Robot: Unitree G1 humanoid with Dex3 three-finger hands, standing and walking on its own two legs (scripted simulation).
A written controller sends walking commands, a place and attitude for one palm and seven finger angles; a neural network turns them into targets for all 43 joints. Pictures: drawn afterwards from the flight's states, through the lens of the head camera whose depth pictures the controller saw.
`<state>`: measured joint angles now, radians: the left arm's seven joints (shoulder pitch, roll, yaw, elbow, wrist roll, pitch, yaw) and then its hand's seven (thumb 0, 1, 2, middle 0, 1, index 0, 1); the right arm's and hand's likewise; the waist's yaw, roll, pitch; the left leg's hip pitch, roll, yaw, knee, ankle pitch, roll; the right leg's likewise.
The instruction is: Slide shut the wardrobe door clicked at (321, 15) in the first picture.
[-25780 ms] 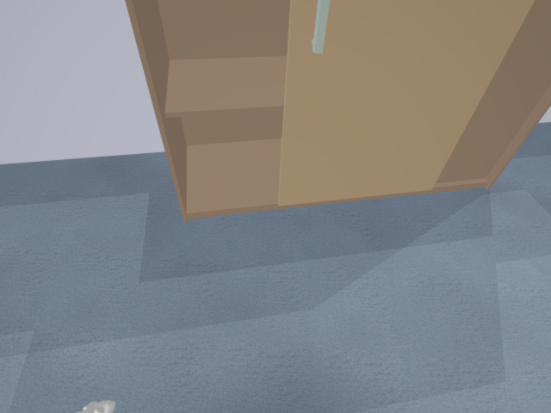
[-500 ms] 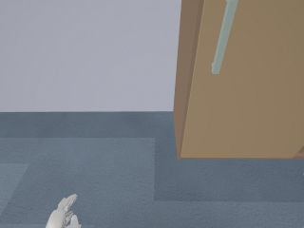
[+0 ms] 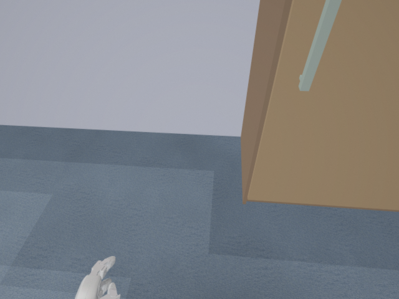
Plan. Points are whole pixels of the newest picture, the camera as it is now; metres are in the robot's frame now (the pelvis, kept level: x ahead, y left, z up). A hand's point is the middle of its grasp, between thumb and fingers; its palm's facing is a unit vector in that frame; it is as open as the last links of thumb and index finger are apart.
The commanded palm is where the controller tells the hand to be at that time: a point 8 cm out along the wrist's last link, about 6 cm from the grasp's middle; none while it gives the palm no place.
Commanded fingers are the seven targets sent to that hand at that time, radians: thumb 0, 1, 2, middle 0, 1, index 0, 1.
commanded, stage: stop stepping back and stand still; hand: right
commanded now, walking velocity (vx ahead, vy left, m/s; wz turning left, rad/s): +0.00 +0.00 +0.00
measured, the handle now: (316, 40) +0.73 -0.28 +0.19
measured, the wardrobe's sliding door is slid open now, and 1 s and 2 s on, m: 0.00 0.00 0.00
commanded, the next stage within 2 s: let the arm hang, fingers relaxed in 0.20 s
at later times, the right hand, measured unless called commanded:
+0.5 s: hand out of the picture +0.15 -0.24 -0.10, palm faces -0.01 +0.93 -0.36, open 7.4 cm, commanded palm none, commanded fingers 0.00 -0.90 -0.90 0.20 0.30 0.20 0.30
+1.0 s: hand out of the picture +0.02 -0.26 -0.14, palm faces -0.02 +0.94 -0.34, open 7.4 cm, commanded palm none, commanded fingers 0.00 -0.90 -0.90 0.20 0.30 0.20 0.30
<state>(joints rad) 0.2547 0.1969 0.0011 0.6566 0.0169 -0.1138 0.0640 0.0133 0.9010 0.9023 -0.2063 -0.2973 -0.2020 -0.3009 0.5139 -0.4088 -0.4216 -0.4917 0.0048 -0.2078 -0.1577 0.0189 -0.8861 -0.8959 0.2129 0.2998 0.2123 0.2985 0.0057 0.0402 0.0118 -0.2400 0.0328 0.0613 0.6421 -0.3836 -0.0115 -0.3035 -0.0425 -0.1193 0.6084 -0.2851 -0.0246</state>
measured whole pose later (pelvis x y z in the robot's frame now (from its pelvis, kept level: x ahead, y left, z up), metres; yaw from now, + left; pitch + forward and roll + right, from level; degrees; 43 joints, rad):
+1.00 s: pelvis -0.01 -0.01 +0.02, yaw -1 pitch -1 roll +1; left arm 0.16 0.28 0.00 1.14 0.02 0.02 0.00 0.01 0.90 0.90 -0.21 -0.30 -0.20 -0.30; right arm 0.17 -0.33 -0.01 1.16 -0.01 0.00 0.00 0.01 -0.91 -0.90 0.20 0.30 0.20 0.30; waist 0.01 -0.02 0.06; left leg -0.11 0.03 0.07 0.34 -0.21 -0.02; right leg -0.21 -0.02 -0.12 0.38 -0.15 -0.04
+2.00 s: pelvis +0.03 +0.01 +0.02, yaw +0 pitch +0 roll +0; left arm 0.08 0.33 -0.01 1.14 0.02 0.01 -0.01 0.00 0.90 0.90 -0.21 -0.30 -0.20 -0.30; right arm 0.11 -0.33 0.00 1.13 -0.01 -0.02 -0.01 0.01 -0.90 -0.90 0.20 0.30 0.20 0.30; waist 0.01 -0.01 0.04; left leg -0.02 0.02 0.07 0.26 -0.24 0.00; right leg -0.12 -0.02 -0.12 0.29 -0.17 0.00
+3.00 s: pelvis +0.03 +0.01 +0.02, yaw +1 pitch -1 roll +0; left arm 0.10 0.33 0.00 1.14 0.02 0.01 0.00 0.00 0.90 0.90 -0.21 -0.30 -0.20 -0.30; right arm 0.11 -0.34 0.00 1.13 -0.01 -0.02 0.00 0.01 -0.90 -0.90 0.20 0.30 0.20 0.30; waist 0.02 0.00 0.05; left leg -0.01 0.00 0.05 0.25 -0.21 0.01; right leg -0.10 -0.04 -0.14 0.28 -0.16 0.00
